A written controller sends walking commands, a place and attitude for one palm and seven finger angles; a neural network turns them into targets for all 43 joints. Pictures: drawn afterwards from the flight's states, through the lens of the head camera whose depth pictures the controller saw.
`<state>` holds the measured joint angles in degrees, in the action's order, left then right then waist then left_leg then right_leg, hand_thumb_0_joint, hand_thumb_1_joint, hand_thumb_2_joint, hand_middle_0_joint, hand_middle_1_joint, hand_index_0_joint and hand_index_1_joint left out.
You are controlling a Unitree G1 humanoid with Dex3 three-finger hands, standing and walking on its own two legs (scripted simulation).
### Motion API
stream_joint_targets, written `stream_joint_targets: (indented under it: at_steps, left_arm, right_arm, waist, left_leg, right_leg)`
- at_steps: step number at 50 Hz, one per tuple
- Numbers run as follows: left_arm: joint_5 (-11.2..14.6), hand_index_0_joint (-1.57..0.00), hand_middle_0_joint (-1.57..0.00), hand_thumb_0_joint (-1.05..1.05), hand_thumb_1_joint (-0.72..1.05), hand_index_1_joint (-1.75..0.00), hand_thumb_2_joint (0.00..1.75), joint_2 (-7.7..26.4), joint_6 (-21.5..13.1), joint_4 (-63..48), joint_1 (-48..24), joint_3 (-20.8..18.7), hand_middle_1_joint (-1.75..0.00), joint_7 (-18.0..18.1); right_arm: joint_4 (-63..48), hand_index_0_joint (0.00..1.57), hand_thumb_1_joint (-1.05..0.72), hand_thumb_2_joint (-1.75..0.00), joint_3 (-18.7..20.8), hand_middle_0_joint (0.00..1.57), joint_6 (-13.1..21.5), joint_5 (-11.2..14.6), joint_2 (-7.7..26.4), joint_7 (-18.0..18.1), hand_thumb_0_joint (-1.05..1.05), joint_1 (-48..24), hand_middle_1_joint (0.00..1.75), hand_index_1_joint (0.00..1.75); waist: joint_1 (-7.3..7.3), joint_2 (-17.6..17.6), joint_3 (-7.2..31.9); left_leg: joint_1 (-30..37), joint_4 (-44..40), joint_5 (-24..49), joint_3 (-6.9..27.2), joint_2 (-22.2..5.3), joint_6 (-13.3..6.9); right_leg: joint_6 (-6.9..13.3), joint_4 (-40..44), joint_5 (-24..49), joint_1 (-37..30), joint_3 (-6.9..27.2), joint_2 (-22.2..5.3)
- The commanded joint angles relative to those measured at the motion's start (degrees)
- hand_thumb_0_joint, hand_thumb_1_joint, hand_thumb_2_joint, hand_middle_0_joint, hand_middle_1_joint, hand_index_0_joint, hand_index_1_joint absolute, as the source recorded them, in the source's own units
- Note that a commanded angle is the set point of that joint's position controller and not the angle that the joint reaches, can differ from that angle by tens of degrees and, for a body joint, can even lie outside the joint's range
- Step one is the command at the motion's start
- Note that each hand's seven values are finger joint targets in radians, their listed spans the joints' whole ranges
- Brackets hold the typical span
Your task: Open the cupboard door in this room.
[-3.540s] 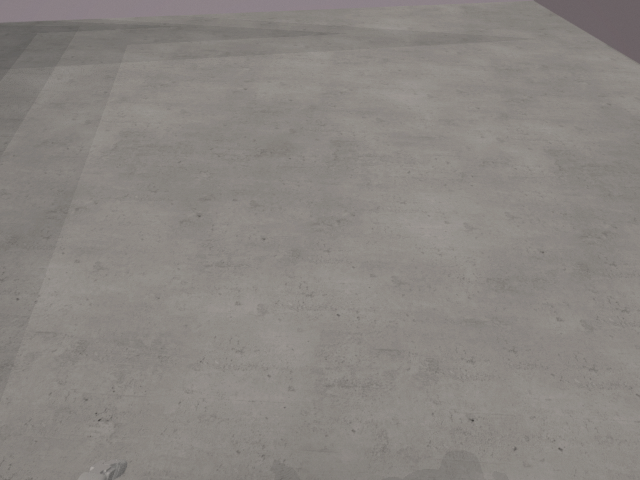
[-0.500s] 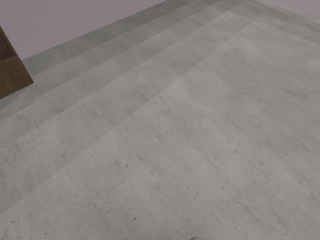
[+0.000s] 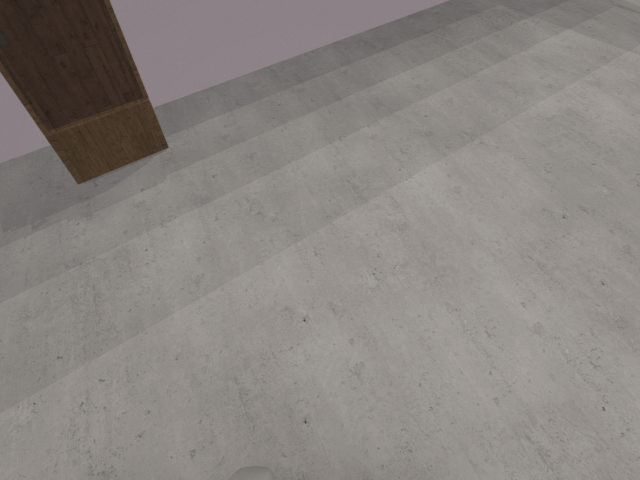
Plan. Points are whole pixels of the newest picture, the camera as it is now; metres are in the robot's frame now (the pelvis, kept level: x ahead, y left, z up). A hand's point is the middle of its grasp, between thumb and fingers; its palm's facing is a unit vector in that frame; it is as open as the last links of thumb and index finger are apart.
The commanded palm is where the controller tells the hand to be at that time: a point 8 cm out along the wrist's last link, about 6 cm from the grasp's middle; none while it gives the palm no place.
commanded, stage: stand and wait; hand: left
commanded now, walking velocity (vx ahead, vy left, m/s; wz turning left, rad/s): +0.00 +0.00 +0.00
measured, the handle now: out of the picture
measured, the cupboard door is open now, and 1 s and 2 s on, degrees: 0 0 0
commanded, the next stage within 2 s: turn or walk to find it in 0.38 s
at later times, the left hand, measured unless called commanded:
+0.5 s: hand out of the picture -0.01 +0.21 -0.17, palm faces +0.09 -0.97 -0.23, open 7.4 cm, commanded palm none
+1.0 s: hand out of the picture -0.06 +0.21 -0.18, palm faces +0.16 -0.97 -0.20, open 7.4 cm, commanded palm none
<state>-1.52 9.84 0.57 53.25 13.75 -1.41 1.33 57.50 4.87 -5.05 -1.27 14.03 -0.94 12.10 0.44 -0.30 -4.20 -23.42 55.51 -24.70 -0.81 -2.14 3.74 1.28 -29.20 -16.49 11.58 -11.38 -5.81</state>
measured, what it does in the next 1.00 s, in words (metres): steps on the spot: left foot, then right foot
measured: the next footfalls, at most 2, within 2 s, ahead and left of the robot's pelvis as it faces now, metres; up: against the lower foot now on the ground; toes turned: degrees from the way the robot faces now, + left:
left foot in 0.12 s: +0.00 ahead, +0.16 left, +0.00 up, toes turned +7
right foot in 0.46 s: +0.02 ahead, -0.09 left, +0.00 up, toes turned -3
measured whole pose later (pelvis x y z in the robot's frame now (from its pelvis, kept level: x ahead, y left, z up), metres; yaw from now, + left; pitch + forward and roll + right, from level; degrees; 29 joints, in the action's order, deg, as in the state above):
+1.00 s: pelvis -0.05 +0.03 -0.01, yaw +7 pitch -1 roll +0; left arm -0.7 8.9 1.8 61.9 14.8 -1.9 1.8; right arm 63.4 1.7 -2.4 -1.3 7.0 0.5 18.0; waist 0.4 -0.3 -2.0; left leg -16.0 30.4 -13.6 -0.4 -0.5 -0.1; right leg -0.5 -29.8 -14.1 14.5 -8.5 -4.3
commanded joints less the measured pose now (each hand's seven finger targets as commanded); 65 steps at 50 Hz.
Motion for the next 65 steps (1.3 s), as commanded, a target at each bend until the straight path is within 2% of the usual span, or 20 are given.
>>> stream_joint_targets:
  at_steps: [1, 4, 5, 6, 7, 9, 13, 17, 21, 25, 28, 32, 34, 39, 46, 54, 56, 58, 59, 65]
  left_arm:
    - [-0.5, -0.20, -0.20, 0.00, 0.90, -0.30, 0.90, 13.6, -0.8, -1.2, 4.3, -4.1, -0.30, 0.8]
    - [0.2, -0.20, -0.20, 0.00, 0.90, -0.30, 0.90, 12.7, -0.4, 0.3, 2.5, -3.8, -0.30, 0.7]
    - [0.7, -0.20, -0.20, 0.00, 0.90, -0.30, 0.90, 10.3, 0.0, 0.0, 3.4, -3.3, -0.30, 0.6]
    - [1.0, -0.20, -0.20, 0.00, 0.90, -0.30, 0.90, 6.7, 0.3, -1.0, 4.3, -2.3, -0.30, 0.3]
    - [0.5, -0.20, -0.20, 0.00, 0.90, -0.30, 0.90, 6.2, 0.7, -1.3, 2.2, -1.7, -0.30, 0.4]
    - [0.5, -0.20, -0.20, 0.00, 0.90, -0.30, 0.90, 6.7, 1.6, 0.7, 0.3, -1.9, -0.30, 0.6]
    - [0.6, -0.20, -0.20, 0.00, 0.90, -0.30, 0.90, 5.3, 1.3, 4.7, 3.9, -1.3, -0.30, -0.1]
    - [0.7, -0.20, -0.20, 0.00, 0.90, -0.30, 0.90, 3.8, 1.2, 5.0, 2.0, -0.4, -0.30, 0.2]
    - [0.6, -0.20, -0.20, 0.00, 0.90, -0.30, 0.90, 4.0, 0.1, 7.2, 6.6, -0.4, -0.30, 0.5]
    - [0.3, -0.20, -0.20, 0.00, 0.90, -0.30, 0.90, 10.3, -1.1, 6.2, 4.8, -1.9, -0.30, 0.9]
    - [0.2, -0.20, -0.20, 0.00, 0.90, -0.30, 0.90, 8.3, -0.8, 5.7, 2.2, -1.5, -0.30, 0.9]
    - [1.0, -0.20, -0.20, 0.00, 0.90, -0.30, 0.90, 5.9, -0.6, 5.8, 1.2, -1.0, -0.30, 0.7]
    - [0.9, -0.20, -0.20, 0.00, 0.90, -0.30, 0.90, 5.0, 0.1, 6.8, 1.4, -0.6, -0.30, 0.6]
    - [1.1, -0.20, -0.20, 0.00, 0.90, -0.30, 0.90, 4.7, -0.5, 9.2, 3.9, -0.1, -0.30, 0.6]
    - [0.7, -0.20, -0.20, 0.00, 0.90, -0.30, 0.90, 6.1, 0.3, 6.9, 3.3, -2.0, -0.30, 0.9]
    - [-0.1, -0.20, -0.20, 0.00, 0.90, -0.30, 0.90, 9.1, 0.8, 0.7, -1.1, -4.2, -0.30, 1.1]
    - [0.1, -0.20, -0.20, 0.00, 0.90, -0.30, 0.90, 8.1, 1.1, -0.4, -1.9, -4.1, -0.30, 0.7]
    - [0.4, -0.20, -0.20, 0.00, 0.90, -0.30, 0.90, 5.4, 1.3, -2.4, -3.8, -3.6, -0.30, 0.5]
    - [0.1, -0.20, -0.20, 0.00, 0.90, -0.30, 0.90, 5.4, 1.1, -2.9, -4.6, -3.6, -0.30, 0.5]
    - [0.9, -0.20, -0.20, 0.00, 0.90, -0.30, 0.90, 4.8, 0.4, -3.8, -5.1, -3.1, -0.30, -0.1]
  right_arm:
    - [-5.6, 0.20, -0.90, -0.90, -0.8, 0.20, 2.8, 0.8, 1.5, 0.3, 0.00, -4.7, 0.30, 0.30]
    - [-3.2, 0.20, -0.90, -0.90, -1.2, 0.20, 3.7, 0.7, 1.9, 0.8, 0.00, 1.2, 0.30, 0.30]
    - [-2.8, 0.20, -0.90, -0.90, -0.7, 0.20, 4.5, 0.4, 5.1, 0.9, 0.00, 2.7, 0.30, 0.30]
    - [-3.0, 0.20, -0.90, -0.90, 0.1, 0.20, 4.8, 0.1, 9.7, 1.1, 0.00, 3.3, 0.30, 0.30]
    - [-2.7, 0.20, -0.90, -0.90, 0.1, 0.20, 4.3, 0.1, 10.7, 1.6, 0.00, 3.7, 0.30, 0.30]
    - [-2.2, 0.20, -0.90, -0.90, -0.8, 0.20, 4.8, 0.0, 7.7, 2.7, 0.00, 0.3, 0.30, 0.30]
    - [-2.0, 0.20, -0.90, -0.90, -1.9, 0.20, 5.4, 0.5, 5.0, 3.1, 0.00, -2.6, 0.30, 0.30]
    - [0.0, 0.20, -0.90, -0.90, -1.6, 0.20, 5.4, 0.3, 4.7, 3.1, 0.00, 0.1, 0.30, 0.30]
    - [0.6, 0.20, -0.90, -0.90, -1.5, 0.20, 5.3, 0.7, 3.8, 2.8, 0.00, -0.9, 0.30, 0.30]
    - [-0.8, 0.20, -0.90, -0.90, -1.7, 0.20, 3.8, 0.7, 0.2, 1.9, 0.00, -2.0, 0.30, 0.30]
    - [0.7, 0.20, -0.90, -0.90, -1.9, 0.20, 3.5, 0.5, -0.6, 1.8, 0.00, 0.3, 0.30, 0.30]
    - [3.7, 0.20, -0.90, -0.90, -2.7, 0.20, 4.7, 0.3, 0.0, 2.2, 0.00, 4.5, 0.30, 0.30]
    - [4.2, 0.20, -0.90, -0.90, -2.8, 0.20, 5.1, 0.3, 0.8, 2.3, 0.00, 3.0, 0.30, 0.30]
    - [5.6, 0.20, -0.90, -0.90, -3.4, 0.20, 5.7, 0.6, 0.3, 2.6, 0.00, 5.5, 0.30, 0.30]
    - [3.2, 0.20, -0.90, -0.90, -2.1, 0.20, 4.0, 0.2, 0.9, 2.0, 0.00, 5.7, 0.30, 0.30]
    - [-1.6, 0.20, -0.90, -0.90, -0.4, 0.20, 3.0, -0.3, -0.1, 1.2, 0.00, 7.9, 0.30, 0.30]
    - [-2.6, 0.20, -0.90, -0.90, -0.2, 0.20, 3.3, -0.4, 1.3, 1.0, 0.00, 8.2, 0.30, 0.30]
    - [-3.7, 0.20, -0.90, -0.90, 0.8, 0.20, 4.2, -0.8, 6.2, 1.4, 0.00, 9.4, 0.30, 0.30]
    - [-3.4, 0.20, -0.90, -0.90, 0.9, 0.20, 4.5, -0.7, 7.0, 1.9, 0.00, 9.7, 0.30, 0.30]
    - [-5.6, 0.20, -0.90, -0.90, 1.0, 0.20, 4.4, -0.7, 8.0, 2.4, 0.00, 5.2, 0.30, 0.30]
  waist:
    - [-3.38, 12.2, 5.1]
    - [-0.01, 9.4, 7.3]
    - [0.62, 0.7, 9.1]
    - [0.51, -13.4, 8.8]
    - [1.50, -12.4, 6.9]
    - [0.74, -13.3, 3.9]
    - [-1.31, -7.6, 3.3]
    - [0.28, -6.4, 3.2]
    - [-1.93, -4.0, 4.1]
    - [-1.63, 17.7, 0.4]
    - [-0.38, 9.5, 0.0]
    - [-0.21, 0.6, 1.4]
    - [-1.18, -4.3, -0.9]
    - [-1.50, -1.2, 1.6]
    - [-1.30, -0.3, -1.5]
    - [0.59, 6.9, 3.0]
    - [1.25, -1.5, 1.5]
    - [2.62, -17.6, 0.4]
    - [2.80, -15.6, 1.9]
    - [1.74, -7.1, 7.9]
  left_leg:
    - [1.3, -12.0, -2.0, -3.2, 0.9, -0.9]
    - [13.8, -30.0, 11.9, -4.6, 1.2, -1.8]
    - [21.8, -34.5, 20.7, 1.1, -4.3, -3.7]
    - [25.1, -35.3, 36.8, 15.3, -16.7, -9.3]
    - [19.8, -37.0, 39.7, 16.0, -20.3, -13.7]
    - [14.3, -38.4, 34.7, 12.6, -16.6, -13.5]
    - [15.9, -38.0, 38.6, 5.5, -12.0, -12.4]
    - [17.4, -37.9, 37.2, 6.6, -12.4, -12.9]
    - [14.0, -33.6, 30.4, 5.9, -9.2, -9.7]
    - [6.6, -22.1, 3.5, -1.6, 0.7, -3.2]
    - [8.4, -18.9, 3.0, -0.2, -0.2, -3.5]
    - [14.6, -32.2, 17.9, 2.9, -4.1, -4.4]
    - [8.8, -35.9, 13.2, 5.3, -5.5, -5.2]
    - [9.6, -36.3, 15.9, 3.6, -4.6, -4.8]
    - [1.2, -33.8, 7.7, 5.5, -3.3, -5.3]
    - [2.5, -18.8, 5.4, 1.3, -1.3, -4.6]
    - [2.4, -26.2, 7.8, 7.8, -3.6, -5.9]
    - [1.4, -41.7, 5.4, 29.4, -12.6, -11.6]
    - [4.2, -42.5, 10.0, 32.0, -14.0, -14.2]
    - [12.3, -36.4, 24.2, 25.4, -9.6, -14.7]
  right_leg:
    - [7.0, 6.2, 29.2, -6.5, 10.7, -14.3]
    - [2.5, 0.1, 24.9, -2.1, 7.1, -11.4]
    - [-0.4, -6.4, 15.9, 4.3, 4.7, -8.0]
    - [-4.0, -13.6, -7.0, 14.2, 2.2, -1.9]
    - [-4.1, -21.5, -18.2, 14.0, 5.2, -0.3]
    - [-3.9, -28.2, -14.7, 13.8, 10.6, -0.5]
    - [-4.3, -25.0, -8.4, 11.5, 10.0, 0.0]
    - [-4.5, -13.6, -9.2, 7.7, 8.9, 0.4]
    - [-4.3, 4.0, 3.6, -1.2, 7.5, 1.1]
    - [4.4, 13.7, 7.6, 2.3, 21.4, -12.8]
    - [5.9, 12.4, 8.1, 5.0, 18.7, -11.0]
    - [0.0, 6.6, 3.2, 6.4, 11.0, -3.1]
    - [-1.7, 6.8, 0.2, 3.0, 9.5, -1.0]
    - [-1.2, 8.3, 5.2, -2.2, 10.1, -1.6]
    - [-1.3, 6.8, -6.0, 1.3, 9.0, -3.1]
    - [2.6, 8.2, -13.6, 9.0, 10.4, -12.6]
    - [-0.4, -0.1, -13.2, 12.1, 5.2, -7.6]
    - [-3.9, -20.6, -13.3, 15.7, 2.6, 2.9]
    - [-3.2, -29.1, -14.9, 17.7, 7.5, 2.6]
    - [-4.1, -23.8, -11.7, 15.7, 10.9, 3.9]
